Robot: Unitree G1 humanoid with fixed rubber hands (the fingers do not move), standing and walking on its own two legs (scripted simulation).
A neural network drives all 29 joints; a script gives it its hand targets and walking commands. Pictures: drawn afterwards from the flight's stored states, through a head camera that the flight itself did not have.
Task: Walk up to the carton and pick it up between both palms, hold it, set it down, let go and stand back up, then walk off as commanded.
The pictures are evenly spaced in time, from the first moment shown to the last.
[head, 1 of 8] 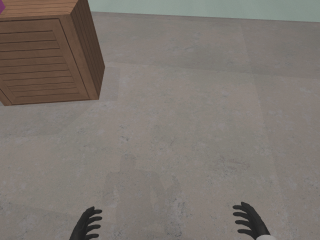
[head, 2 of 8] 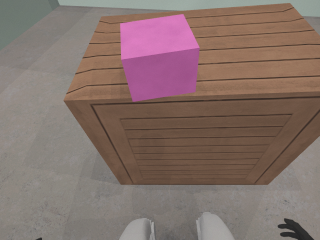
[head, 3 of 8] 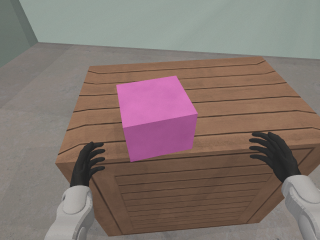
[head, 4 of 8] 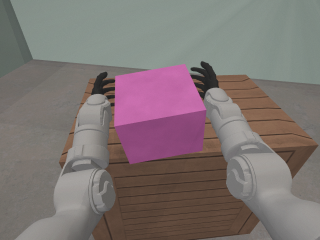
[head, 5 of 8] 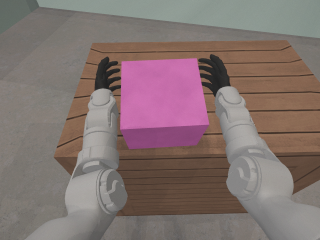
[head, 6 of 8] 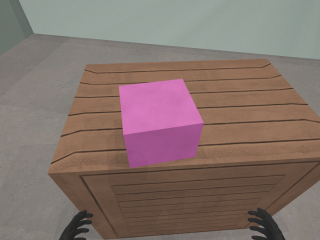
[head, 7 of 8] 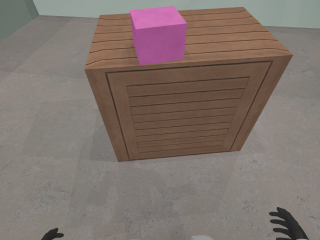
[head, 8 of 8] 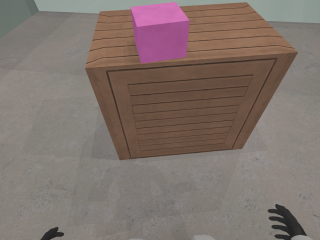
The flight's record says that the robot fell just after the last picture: no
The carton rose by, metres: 0.16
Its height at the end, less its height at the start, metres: +0.00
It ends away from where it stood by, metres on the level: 0.02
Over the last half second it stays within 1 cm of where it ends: yes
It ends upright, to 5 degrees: yes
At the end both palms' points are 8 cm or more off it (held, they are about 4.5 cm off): yes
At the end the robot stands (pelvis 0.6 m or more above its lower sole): yes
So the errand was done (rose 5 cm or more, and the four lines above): yes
